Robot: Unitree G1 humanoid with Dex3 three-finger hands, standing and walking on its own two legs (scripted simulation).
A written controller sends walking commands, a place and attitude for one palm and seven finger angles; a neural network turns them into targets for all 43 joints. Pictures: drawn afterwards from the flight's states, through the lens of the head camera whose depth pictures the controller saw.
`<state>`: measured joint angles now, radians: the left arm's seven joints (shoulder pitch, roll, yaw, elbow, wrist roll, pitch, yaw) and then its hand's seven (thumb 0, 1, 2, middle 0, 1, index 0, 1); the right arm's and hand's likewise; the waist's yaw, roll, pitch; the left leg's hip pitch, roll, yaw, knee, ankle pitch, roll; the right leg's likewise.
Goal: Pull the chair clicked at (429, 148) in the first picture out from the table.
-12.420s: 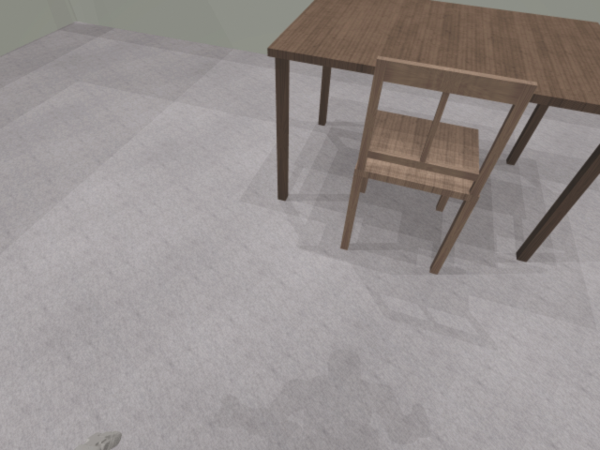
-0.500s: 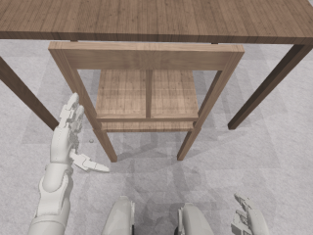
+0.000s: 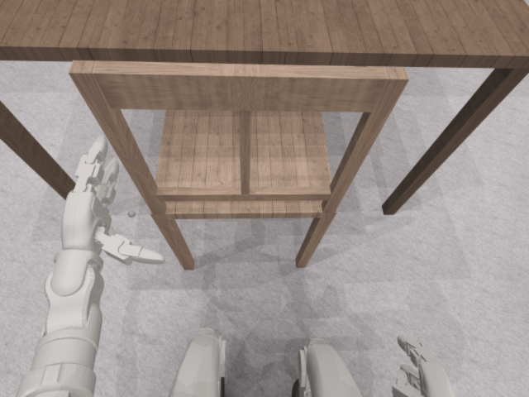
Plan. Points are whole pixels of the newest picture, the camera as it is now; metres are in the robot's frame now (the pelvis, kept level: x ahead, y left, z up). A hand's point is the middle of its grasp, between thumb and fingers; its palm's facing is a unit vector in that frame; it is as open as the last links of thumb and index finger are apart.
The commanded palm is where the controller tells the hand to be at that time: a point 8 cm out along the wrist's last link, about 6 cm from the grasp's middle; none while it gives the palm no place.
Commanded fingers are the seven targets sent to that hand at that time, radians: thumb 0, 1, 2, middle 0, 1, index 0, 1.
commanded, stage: push the fingers through the gap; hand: left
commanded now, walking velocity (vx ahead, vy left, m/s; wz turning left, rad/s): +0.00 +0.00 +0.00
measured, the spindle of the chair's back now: (245, 156) +0.49 +0.04 +0.00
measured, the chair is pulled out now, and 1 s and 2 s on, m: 0.00 0.00 0.00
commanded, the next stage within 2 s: hook a spindle and tug to test in 1.24 s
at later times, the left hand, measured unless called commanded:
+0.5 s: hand (135, 183) +0.42 +0.21 +0.03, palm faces +0.06 -1.00 -0.04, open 17.0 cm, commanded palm +0.40 +0.24 +0.03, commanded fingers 0.00 -0.50 0.30 -0.06 -0.08 -0.06 -0.08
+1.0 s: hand (140, 163) +0.45 +0.21 +0.03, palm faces +0.07 -1.00 -0.04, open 16.9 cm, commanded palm +0.43 +0.24 +0.03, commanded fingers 0.00 -0.50 0.30 -0.06 -0.08 -0.06 -0.08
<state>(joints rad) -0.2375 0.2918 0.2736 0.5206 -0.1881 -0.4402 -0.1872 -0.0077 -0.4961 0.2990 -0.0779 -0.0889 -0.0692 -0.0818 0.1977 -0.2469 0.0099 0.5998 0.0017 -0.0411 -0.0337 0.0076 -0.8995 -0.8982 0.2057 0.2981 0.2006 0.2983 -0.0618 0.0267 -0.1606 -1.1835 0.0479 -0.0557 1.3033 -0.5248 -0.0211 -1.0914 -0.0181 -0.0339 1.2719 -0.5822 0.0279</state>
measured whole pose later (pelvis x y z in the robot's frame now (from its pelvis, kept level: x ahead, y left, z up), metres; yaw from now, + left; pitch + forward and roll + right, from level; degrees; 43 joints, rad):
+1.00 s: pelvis +0.00 +0.01 +0.00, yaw -1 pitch +26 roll -4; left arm -0.58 0.37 0.36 0.84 -0.13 -0.47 -0.17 -0.01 -0.50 0.30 -0.06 -0.08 -0.05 -0.08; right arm 0.26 -0.25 0.01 0.63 -0.02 0.03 -0.01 0.00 -0.90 -0.90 0.21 0.30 0.20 0.30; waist -0.12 0.03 -0.15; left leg -1.23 0.05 -0.04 1.30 -0.51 -0.01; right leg -1.14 -0.01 -0.02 1.25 -0.56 0.04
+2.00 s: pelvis +0.01 +0.02 +0.01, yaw -1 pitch +25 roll -4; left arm -0.56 0.36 0.33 0.84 -0.15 -0.47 -0.15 0.00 0.05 0.53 -0.42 -1.30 -0.39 -1.32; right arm 0.26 -0.24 0.01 0.63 -0.02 0.05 0.01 0.00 -0.90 -0.90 0.21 0.30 0.20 0.30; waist -0.11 0.03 -0.16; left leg -1.21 0.05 -0.05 1.28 -0.52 0.00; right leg -1.10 -0.01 -0.02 1.22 -0.55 0.05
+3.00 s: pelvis +0.02 +0.01 +0.02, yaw -1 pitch +22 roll -3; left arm -0.37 0.28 0.27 0.60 -0.12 -0.39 -0.07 0.01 0.64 0.73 -0.37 -1.37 -0.36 -1.43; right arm 0.23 -0.22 0.00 0.58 0.01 0.09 -0.01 0.01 -0.90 -0.90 0.21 0.30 0.20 0.30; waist -0.09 0.02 -0.11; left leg -1.07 0.05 -0.03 1.21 -0.53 0.00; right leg -0.98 -0.02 -0.01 1.16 -0.56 0.06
